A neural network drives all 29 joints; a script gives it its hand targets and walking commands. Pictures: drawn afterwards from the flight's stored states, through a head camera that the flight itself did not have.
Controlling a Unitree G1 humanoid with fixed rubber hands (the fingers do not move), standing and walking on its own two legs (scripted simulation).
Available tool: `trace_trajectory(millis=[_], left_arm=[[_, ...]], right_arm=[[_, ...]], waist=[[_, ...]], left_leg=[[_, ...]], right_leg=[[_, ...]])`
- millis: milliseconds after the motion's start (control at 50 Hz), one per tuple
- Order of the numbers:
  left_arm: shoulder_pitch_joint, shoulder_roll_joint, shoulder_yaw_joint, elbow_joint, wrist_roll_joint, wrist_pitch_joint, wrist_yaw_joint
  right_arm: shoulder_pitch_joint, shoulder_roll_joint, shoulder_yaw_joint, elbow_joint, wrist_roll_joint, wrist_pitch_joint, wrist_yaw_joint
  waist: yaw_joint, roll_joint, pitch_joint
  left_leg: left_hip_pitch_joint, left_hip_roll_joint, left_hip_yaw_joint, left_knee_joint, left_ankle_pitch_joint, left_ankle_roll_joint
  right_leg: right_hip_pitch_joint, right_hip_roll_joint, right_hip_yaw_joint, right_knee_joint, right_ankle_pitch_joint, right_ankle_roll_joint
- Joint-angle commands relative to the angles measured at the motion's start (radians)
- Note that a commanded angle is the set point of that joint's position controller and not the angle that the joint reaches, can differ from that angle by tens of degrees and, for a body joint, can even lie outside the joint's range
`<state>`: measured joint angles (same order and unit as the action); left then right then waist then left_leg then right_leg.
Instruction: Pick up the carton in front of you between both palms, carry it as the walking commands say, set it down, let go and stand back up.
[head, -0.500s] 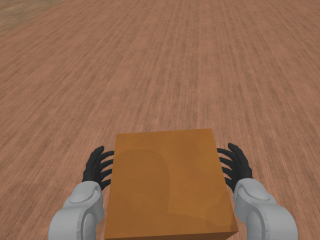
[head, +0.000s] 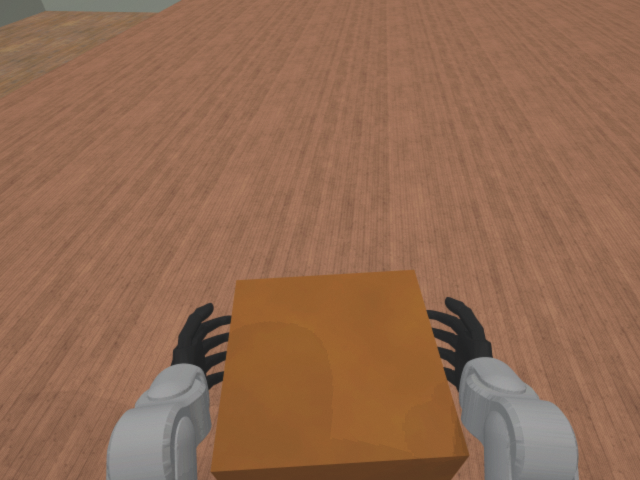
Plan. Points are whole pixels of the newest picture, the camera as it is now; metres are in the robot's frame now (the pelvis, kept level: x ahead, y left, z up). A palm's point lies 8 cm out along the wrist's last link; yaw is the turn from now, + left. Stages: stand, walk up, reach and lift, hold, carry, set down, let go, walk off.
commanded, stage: carry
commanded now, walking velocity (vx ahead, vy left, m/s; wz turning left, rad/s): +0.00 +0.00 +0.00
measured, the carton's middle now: (332, 403) +0.24 +0.00 +0.01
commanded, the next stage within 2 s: none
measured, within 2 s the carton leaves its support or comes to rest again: neither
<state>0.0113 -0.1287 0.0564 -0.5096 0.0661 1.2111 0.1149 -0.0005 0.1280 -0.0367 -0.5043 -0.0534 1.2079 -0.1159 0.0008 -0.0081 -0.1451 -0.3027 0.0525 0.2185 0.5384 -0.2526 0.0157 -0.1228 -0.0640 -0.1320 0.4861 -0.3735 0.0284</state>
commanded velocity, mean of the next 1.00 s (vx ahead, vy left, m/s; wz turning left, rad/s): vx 0.00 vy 0.00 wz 0.00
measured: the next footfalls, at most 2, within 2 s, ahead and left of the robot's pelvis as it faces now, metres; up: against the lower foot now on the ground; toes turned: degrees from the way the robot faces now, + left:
none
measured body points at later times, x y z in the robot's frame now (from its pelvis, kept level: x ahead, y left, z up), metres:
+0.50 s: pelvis -0.01 -0.01 +0.00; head -0.02 -0.01 +0.45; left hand +0.25 +0.14 +0.08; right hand +0.24 -0.17 +0.08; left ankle -0.01 +0.10 -0.74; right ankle -0.11 -0.10 -0.74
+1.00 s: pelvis -0.06 +0.00 +0.00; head -0.08 +0.00 +0.45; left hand +0.23 +0.15 +0.03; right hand +0.22 -0.16 +0.03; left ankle -0.01 +0.10 -0.74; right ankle -0.11 -0.10 -0.74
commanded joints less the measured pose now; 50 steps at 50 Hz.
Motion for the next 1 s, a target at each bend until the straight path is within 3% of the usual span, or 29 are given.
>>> trace_trajectory(millis=[0,120,260,360,460,620,760,980], left_arm=[[-0.412,-0.763,-0.643,-0.142,-0.301,-0.019,-0.103],[-0.363,-0.745,-0.64,-0.133,-0.287,-0.018,-0.095],[-0.364,-0.734,-0.626,-0.124,-0.275,-0.012,-0.096],[-0.364,-0.714,-0.614,-0.089,-0.266,-0.012,-0.1],[-0.368,-0.679,-0.596,-0.001,-0.24,-0.034,-0.12],[-0.502,-0.686,-0.574,0.116,-0.203,-0.164,-0.177],[-0.517,-0.703,-0.503,0.301,-0.129,-0.279,-0.21],[-0.674,-0.797,-0.388,0.612,-0.051,-0.524,-0.284]], right_arm=[[-0.383,0.787,0.631,-0.113,0.278,-0.016,0.095],[-0.337,0.756,0.624,-0.113,0.269,-0.016,0.091],[-0.351,0.752,0.629,-0.111,0.272,-0.01,0.097],[-0.355,0.732,0.623,-0.085,0.262,-0.008,0.099],[-0.344,0.702,0.598,0.011,0.225,-0.031,0.118],[-0.466,0.71,0.548,0.149,0.175,-0.159,0.176],[-0.475,0.713,0.473,0.326,0.107,-0.274,0.21],[-0.641,0.8,0.363,0.627,0.036,-0.525,0.289]], waist=[[-0.006,-0.028,-0.163],[-0.005,0.018,-0.203],[-0.005,-0.021,-0.154],[-0.005,-0.026,-0.145],[-0.004,-0.018,-0.143],[-0.003,0.014,-0.084],[-0.004,0.008,-0.115],[-0.005,0.022,-0.128]], left_leg=[[0.188,0.089,-0.077,0.009,0.616,-0.006],[0.237,0.107,-0.093,0.017,0.763,0.008],[0.151,0.086,-0.078,-0.005,0.577,-0.006],[0.159,0.096,-0.088,0.0,0.559,-0.002],[0.147,0.107,-0.099,0.008,0.475,0.008],[0.125,0.116,-0.129,-0.067,0.314,0.013],[0.125,0.12,-0.138,-0.083,0.281,0.013],[0.11,0.117,-0.147,-0.103,0.234,0.009]], right_leg=[[0.009,-0.101,0.032,0.003,0.801,0.006],[0.026,-0.084,0.022,-0.005,0.714,0.006],[0.083,-0.101,0.011,-0.027,0.811,-0.002],[0.07,-0.108,0.007,-0.036,0.765,-0.011],[0.055,-0.118,0.009,-0.032,0.667,-0.026],[-0.032,-0.1,0.027,-0.088,0.292,-0.038],[-0.041,-0.098,0.033,-0.095,0.225,-0.042],[-0.072,-0.101,0.043,-0.101,0.145,-0.05]])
